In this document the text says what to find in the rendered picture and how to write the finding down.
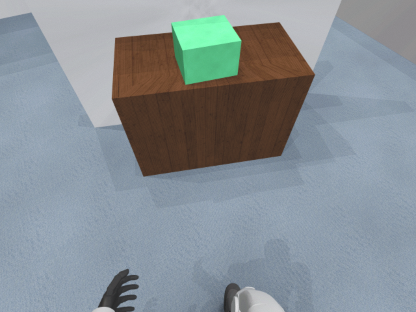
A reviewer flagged pedestal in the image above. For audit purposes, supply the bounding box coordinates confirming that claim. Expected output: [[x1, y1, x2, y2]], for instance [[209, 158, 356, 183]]
[[112, 22, 315, 176]]

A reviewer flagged right robot foot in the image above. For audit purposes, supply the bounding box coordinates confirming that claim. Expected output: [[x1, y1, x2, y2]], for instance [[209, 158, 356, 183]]
[[224, 283, 240, 312]]

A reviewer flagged carton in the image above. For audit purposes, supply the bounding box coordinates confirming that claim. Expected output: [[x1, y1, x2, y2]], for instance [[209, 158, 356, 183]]
[[171, 15, 242, 85]]

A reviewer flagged right robot shin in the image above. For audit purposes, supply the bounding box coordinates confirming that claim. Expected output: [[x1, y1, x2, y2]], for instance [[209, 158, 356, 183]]
[[231, 287, 255, 312]]

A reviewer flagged robot left hand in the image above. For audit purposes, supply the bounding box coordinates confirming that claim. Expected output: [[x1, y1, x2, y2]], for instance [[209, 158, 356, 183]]
[[98, 269, 139, 312]]

